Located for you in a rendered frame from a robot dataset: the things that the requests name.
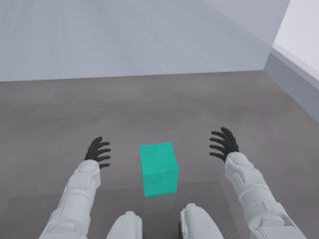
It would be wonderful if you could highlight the right robot thigh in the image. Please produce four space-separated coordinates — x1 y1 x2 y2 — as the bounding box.
180 206 224 239

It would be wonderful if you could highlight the right robot hand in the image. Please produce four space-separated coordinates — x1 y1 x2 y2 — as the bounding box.
209 126 239 163

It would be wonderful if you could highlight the left robot thigh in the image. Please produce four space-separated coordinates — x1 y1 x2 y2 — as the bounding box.
106 214 143 239

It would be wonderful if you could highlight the robot right upper arm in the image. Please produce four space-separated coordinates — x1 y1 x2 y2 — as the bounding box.
249 226 305 239

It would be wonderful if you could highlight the left robot forearm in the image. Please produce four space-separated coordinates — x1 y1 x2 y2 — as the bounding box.
39 159 101 239

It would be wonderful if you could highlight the left robot hand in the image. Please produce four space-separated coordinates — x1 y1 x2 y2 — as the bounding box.
85 136 111 169

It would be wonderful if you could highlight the robot thigh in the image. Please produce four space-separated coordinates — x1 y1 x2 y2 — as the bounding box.
106 214 143 239
180 206 224 239

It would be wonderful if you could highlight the carton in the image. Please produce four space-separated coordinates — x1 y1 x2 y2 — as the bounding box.
139 141 179 197

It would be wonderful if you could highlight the right robot forearm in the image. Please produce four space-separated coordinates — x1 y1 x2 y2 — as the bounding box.
224 151 307 239

